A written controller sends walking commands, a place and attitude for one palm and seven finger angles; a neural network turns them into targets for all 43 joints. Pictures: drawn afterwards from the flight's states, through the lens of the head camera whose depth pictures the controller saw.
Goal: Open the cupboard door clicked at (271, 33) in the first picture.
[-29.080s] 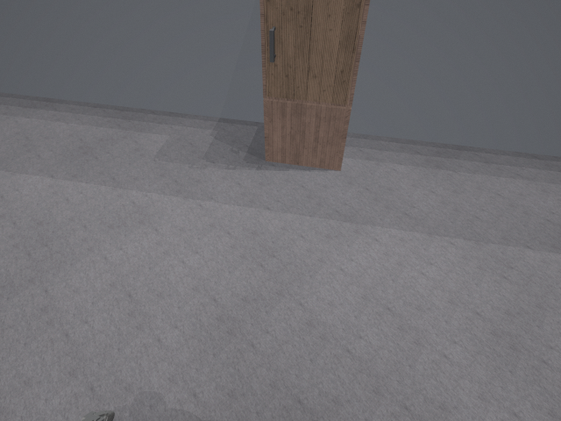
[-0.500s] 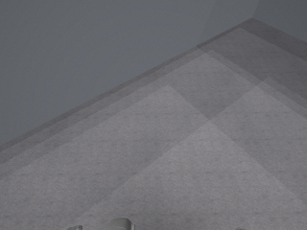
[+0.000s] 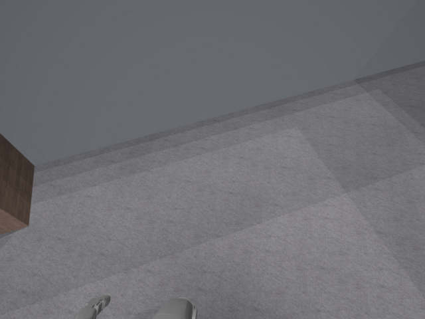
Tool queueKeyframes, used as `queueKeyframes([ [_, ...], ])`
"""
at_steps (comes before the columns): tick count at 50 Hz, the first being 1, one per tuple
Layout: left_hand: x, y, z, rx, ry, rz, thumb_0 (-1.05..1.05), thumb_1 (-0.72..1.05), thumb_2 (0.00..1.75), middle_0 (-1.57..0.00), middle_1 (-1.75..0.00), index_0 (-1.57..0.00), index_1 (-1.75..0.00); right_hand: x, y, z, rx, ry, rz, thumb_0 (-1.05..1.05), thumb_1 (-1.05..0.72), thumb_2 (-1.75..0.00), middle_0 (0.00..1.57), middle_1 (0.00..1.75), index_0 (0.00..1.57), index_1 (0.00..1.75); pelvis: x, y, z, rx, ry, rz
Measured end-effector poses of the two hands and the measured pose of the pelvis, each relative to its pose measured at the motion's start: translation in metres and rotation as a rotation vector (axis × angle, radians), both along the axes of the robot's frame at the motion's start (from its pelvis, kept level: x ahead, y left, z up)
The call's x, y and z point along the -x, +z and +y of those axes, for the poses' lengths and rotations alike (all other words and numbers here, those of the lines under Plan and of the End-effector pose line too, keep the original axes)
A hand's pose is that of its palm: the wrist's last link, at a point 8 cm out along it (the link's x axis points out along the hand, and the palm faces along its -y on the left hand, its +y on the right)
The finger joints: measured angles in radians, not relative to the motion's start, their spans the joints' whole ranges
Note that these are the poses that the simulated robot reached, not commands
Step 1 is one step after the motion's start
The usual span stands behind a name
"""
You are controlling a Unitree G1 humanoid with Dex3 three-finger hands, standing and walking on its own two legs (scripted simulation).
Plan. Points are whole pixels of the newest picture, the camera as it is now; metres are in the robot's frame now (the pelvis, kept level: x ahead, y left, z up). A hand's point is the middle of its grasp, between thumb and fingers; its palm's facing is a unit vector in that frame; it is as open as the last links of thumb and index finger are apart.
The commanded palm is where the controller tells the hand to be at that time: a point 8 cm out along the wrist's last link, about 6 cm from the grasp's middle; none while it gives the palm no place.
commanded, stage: turn to face it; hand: left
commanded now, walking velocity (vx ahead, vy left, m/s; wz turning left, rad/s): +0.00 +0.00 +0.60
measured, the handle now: out of the picture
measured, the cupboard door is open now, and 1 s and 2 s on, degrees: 45 45 45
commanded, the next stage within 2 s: take the last steps up to it in 1.84 s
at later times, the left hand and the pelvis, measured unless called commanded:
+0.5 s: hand out of the picture +0.01 +0.22 -0.16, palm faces +0.34 -0.90 -0.28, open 7.4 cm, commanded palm none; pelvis +0.00 -0.02 +0.00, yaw +18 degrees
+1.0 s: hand out of the picture -0.06 +0.18 -0.18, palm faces +0.60 -0.76 -0.23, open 7.4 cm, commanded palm none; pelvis +0.02 -0.03 +0.00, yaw +36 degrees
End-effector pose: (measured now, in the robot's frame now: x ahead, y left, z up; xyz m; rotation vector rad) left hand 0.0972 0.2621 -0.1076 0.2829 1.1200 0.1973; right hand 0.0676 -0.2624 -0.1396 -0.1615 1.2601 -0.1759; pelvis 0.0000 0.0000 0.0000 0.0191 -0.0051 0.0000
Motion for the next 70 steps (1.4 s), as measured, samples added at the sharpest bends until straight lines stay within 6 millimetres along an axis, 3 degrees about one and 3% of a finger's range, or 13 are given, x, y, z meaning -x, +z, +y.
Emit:
queueKeyframes([
  [4, 0.026, 0.001, -0.013, 0.025, 0.055, 0.041, 0.01, 0.91, 0.90, -0.20, -0.30, -0.20, -0.29, -0.021, 0.012, -0.004, -0.003, 0.050, -0.011, 0.01, -0.91, -0.89, 0.20, 0.30, 0.20, 0.30, -0.002, 0.009, -0.007, -0.022, 0.051, -0.002],
  [8, 0.052, -0.006, -0.019, 0.066, 0.117, 0.070, 0.01, 0.91, 0.90, -0.20, -0.30, -0.20, -0.30, -0.049, 0.022, 0.004, 0.001, 0.128, -0.041, 0.01, -0.91, -0.89, 0.20, 0.30, 0.20, 0.30, -0.002, 0.012, -0.009, -0.032, 0.103, -0.001],
  [14, 0.095, -0.035, -0.006, 0.116, 0.242, 0.110, 0.01, 0.91, 0.90, -0.20, -0.30, -0.20, -0.30, -0.094, 0.024, 0.030, 0.037, 0.263, -0.130, 0.01, -0.91, -0.89, 0.20, 0.30, 0.20, 0.30, 0.000, -0.005, 0.003, 0.002, 0.191, 0.003],
  [17, 0.108, -0.039, 0.002, 0.107, 0.291, 0.138, 0.01, 0.91, 0.90, -0.20, -0.30, -0.20, -0.30, -0.100, 0.027, 0.039, 0.048, 0.313, -0.142, 0.01, -0.91, -0.89, 0.20, 0.30, 0.20, 0.30, 0.002, -0.005, 0.001, 0.003, 0.222, 0.002],
  [25, 0.106, -0.014, 0.002, 0.060, 0.365, 0.067, 0.01, 0.91, 0.90, -0.19, -0.30, -0.20, -0.29, -0.097, 0.022, 0.035, 0.025, 0.381, -0.069, 0.01, -0.90, -0.89, 0.20, 0.30, 0.21, 0.30, -0.001, 0.005, -0.016, 0.021, 0.312, 0.011],
  [30, 0.106, -0.008, -0.014, 0.006, 0.398, 0.015, 0.01, 0.91, 0.90, -0.19, -0.30, -0.20, -0.29, -0.108, 0.001, 0.018, -0.006, 0.406, -0.032, 0.01, -0.90, -0.89, 0.20, 0.30, 0.21, 0.30, -0.008, -0.005, -0.037, 0.011, 0.375, 0.018],
  [34, 0.120, -0.003, -0.035, 0.022, 0.451, 0.032, 0.01, 0.91, 0.90, -0.19, -0.30, -0.20, -0.29, -0.123, 0.005, 0.015, -0.002, 0.446, -0.011, 0.01, -0.90, -0.89, 0.20, 0.30, 0.21, 0.30, -0.011, 0.003, -0.042, 0.001, 0.435, 0.003],
  [41, 0.147, -0.014, -0.061, 0.108, 0.539, 0.069, 0.01, 0.91, 0.90, -0.20, -0.30, -0.20, -0.30, -0.157, 0.023, 0.042, 0.003, 0.553, -0.041, 0.01, -0.91, -0.89, 0.20, 0.30, 0.20, 0.30, -0.017, 0.010, -0.040, -0.019, 0.523, 0.010],
  [48, 0.185, -0.042, -0.053, 0.146, 0.667, 0.108, 0.01, 0.91, 0.90, -0.20, -0.30, -0.20, -0.30, -0.183, 0.025, 0.083, 0.035, 0.690, -0.125, 0.01, -0.91, -0.89, 0.20, 0.30, 0.20, 0.30, -0.014, -0.006, -0.029, 0.009, 0.614, 0.009],
  [54, 0.182, -0.024, -0.043, 0.109, 0.730, 0.059, 0.01, 0.91, 0.90, -0.20, -0.30, -0.20, -0.29, -0.182, 0.029, 0.086, 0.041, 0.748, -0.082, 0.01, -0.90, -0.89, 0.20, 0.30, 0.21, 0.30, -0.021, 0.006, -0.036, 0.032, 0.678, 0.004],
  [59, 0.168, -0.009, -0.046, 0.053, 0.759, 0.000, 0.01, 0.91, 0.90, -0.19, -0.30, -0.20, -0.29, -0.192, 0.018, 0.077, 0.019, 0.778, -0.036, 0.01, -0.90, -0.89, 0.20, 0.30, 0.21, 0.30, -0.034, 0.005, -0.049, 0.035, 0.739, 0.006],
  [63, 0.167, -0.005, -0.061, 0.004, 0.792, -0.028, 0.01, 0.91, 0.90, -0.19, -0.30, -0.20, -0.29, -0.211, 0.002, 0.072, 0.004, 0.805, -0.017, 0.01, -0.90, -0.89, 0.20, 0.30, 0.21, 0.30, -0.045, -0.003, -0.059, 0.022, 0.798, 0.002],
  [70, 0.187, -0.005, -0.103, 0.068, 0.889, 0.018, 0.01, 0.91, 0.90, -0.20, -0.30, -0.20, -0.30, -0.239, 0.017, 0.097, -0.002, 0.892, -0.027, 0.01, -0.91, -0.89, 0.20, 0.30, 0.20, 0.30, -0.052, 0.009, -0.059, -0.013, 0.888, 0.000],
])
